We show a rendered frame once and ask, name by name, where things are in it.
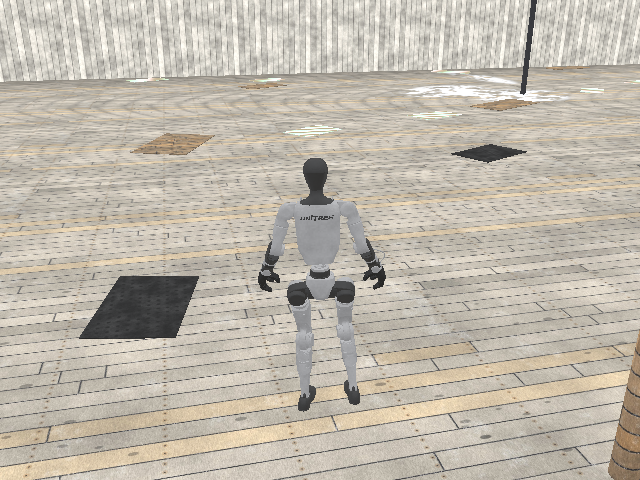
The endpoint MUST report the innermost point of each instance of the robot left upper arm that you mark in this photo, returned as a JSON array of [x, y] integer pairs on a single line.
[[285, 212]]

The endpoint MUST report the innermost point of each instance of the right robot hand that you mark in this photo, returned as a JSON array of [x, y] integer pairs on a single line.
[[380, 275]]

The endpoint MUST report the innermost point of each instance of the right robot forearm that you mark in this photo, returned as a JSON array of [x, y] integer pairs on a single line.
[[371, 259]]

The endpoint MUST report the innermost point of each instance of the robot right upper arm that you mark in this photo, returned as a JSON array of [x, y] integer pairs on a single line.
[[349, 210]]

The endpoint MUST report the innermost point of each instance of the left robot hand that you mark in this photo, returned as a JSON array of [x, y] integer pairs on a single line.
[[262, 281]]

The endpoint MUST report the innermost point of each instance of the robot left thigh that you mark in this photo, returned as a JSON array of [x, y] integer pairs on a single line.
[[301, 309]]

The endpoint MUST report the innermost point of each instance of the left robot shin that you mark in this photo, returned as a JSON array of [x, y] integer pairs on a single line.
[[304, 366]]

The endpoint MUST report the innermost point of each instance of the left robot forearm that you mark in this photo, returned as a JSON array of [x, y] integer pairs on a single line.
[[269, 262]]

